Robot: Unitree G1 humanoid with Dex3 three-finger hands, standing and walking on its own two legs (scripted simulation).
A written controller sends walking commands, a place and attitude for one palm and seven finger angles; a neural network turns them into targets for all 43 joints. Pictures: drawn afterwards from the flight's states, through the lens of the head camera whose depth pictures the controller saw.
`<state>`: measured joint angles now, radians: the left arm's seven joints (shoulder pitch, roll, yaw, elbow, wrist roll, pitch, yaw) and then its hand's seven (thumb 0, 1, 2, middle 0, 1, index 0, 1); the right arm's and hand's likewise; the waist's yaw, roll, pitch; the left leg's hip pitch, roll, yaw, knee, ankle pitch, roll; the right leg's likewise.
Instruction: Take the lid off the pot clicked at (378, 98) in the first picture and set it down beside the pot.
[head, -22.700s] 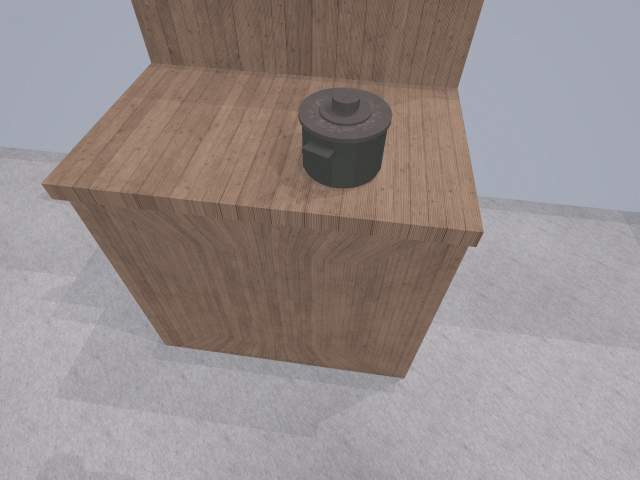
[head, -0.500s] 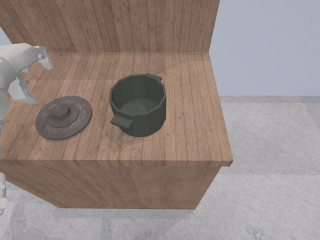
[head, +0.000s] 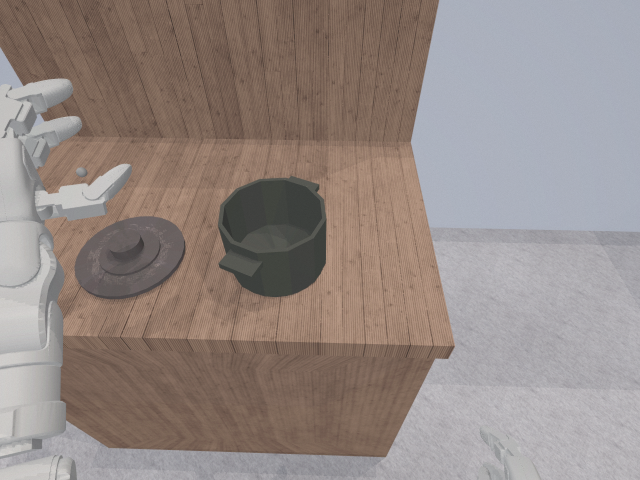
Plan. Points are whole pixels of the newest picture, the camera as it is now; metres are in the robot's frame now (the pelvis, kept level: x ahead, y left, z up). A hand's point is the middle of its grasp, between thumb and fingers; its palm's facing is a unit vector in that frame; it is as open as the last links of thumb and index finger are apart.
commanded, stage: draw the hand back to the body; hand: left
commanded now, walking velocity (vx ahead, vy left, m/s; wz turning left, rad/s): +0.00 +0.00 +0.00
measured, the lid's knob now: (126, 244) +0.44 +0.34 +0.02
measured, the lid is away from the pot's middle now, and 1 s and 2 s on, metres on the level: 0.24 0.24 0.24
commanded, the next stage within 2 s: step back with the hand held close in 1.40 s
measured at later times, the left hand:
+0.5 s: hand (55, 235) +0.28 +0.26 +0.22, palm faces +0.49 -0.84 -0.24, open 8.2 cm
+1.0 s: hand (25, 323) +0.20 +0.26 +0.20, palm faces +0.46 -0.84 -0.29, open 7.4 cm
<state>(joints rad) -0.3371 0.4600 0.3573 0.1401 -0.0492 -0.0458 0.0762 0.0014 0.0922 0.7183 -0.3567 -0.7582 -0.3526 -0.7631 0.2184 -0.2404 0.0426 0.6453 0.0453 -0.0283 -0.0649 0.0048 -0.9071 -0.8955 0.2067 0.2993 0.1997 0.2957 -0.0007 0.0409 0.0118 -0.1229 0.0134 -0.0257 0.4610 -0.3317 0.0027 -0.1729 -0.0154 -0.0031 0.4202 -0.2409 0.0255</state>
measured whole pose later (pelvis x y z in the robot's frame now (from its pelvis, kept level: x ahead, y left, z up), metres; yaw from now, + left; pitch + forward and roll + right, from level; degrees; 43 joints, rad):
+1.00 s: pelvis -0.03 +0.00 +0.00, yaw +0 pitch -4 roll -1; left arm 0.26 0.35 0.35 -0.37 -0.09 -0.08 0.10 0.02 0.89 0.90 -0.21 -0.30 -0.21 -0.31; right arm 0.17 -0.22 0.03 0.66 0.02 -0.09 -0.06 0.01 -0.91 -0.90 0.21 0.30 0.20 0.30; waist 0.05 0.05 0.01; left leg -0.08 0.01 -0.03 0.46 -0.30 0.00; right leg -0.13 -0.02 -0.01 0.42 -0.21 0.03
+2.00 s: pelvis -0.08 +0.02 -0.01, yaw +1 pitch +0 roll -1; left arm 0.58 0.44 0.44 -0.69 -0.04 -0.20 0.11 0.02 0.89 0.90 -0.22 -0.30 -0.21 -0.31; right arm 0.22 -0.20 0.01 0.53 0.03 -0.05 -0.05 0.01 -0.91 -0.90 0.21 0.30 0.20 0.30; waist 0.00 -0.02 0.02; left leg -0.32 -0.02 -0.02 0.63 -0.30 0.03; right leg -0.34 -0.05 0.00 0.53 -0.18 0.05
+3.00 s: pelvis -0.14 +0.01 -0.03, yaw +2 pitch -1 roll -1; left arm 0.48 0.40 0.44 -0.72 -0.01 -0.28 0.15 0.01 0.89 0.90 -0.21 -0.30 -0.21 -0.31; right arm 0.23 -0.19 -0.01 0.57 0.00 -0.11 -0.04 0.01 -0.91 -0.90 0.21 0.30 0.20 0.30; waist -0.03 -0.07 0.03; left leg -0.49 0.02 0.02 0.76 -0.33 0.02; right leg -0.48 -0.04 0.01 0.63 -0.14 0.04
